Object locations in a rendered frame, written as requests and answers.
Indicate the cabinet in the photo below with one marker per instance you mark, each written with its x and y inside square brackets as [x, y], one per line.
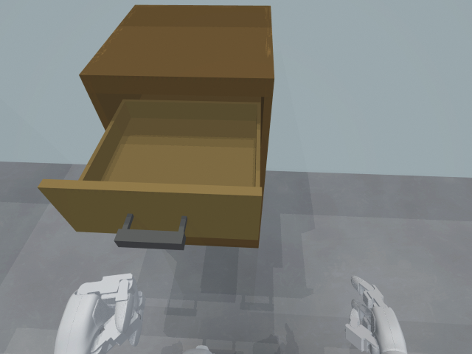
[218, 53]

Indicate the drawer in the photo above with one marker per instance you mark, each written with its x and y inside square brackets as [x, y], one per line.
[163, 159]

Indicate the robot left hand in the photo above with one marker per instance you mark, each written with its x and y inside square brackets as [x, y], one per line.
[113, 304]

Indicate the handle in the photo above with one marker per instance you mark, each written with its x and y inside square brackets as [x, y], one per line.
[151, 239]

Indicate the robot right hand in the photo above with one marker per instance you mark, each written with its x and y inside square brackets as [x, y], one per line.
[381, 330]

